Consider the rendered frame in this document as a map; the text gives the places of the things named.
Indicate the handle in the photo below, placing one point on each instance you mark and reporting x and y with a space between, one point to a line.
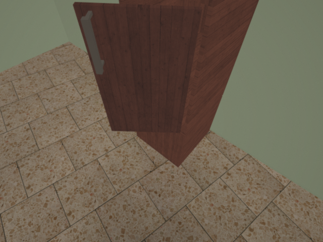
90 38

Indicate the cupboard door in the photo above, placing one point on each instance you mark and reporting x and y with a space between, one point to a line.
148 53

